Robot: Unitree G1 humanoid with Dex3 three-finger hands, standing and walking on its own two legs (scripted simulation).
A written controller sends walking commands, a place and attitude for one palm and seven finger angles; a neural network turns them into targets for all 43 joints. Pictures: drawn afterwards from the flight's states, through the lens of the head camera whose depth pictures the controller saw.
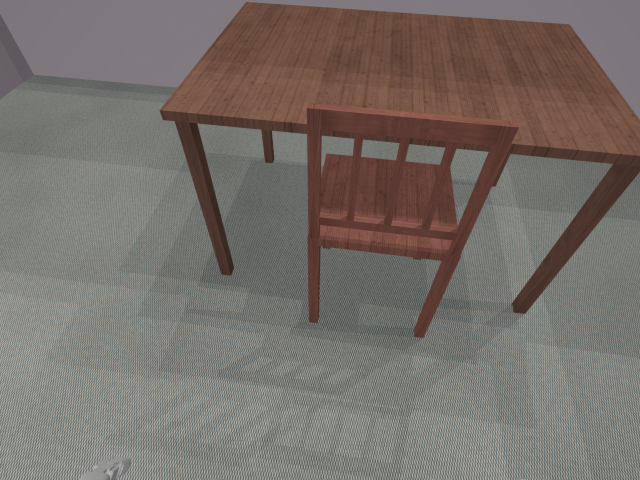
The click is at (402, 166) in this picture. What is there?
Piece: chair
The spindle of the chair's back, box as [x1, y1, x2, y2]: [384, 137, 409, 225]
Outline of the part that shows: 409,138 401,137 384,224 390,225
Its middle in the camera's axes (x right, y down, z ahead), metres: +0.17 -0.12 +0.87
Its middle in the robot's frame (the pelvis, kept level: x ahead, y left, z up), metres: +0.73 -0.13 -0.10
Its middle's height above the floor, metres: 0.67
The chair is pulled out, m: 0.00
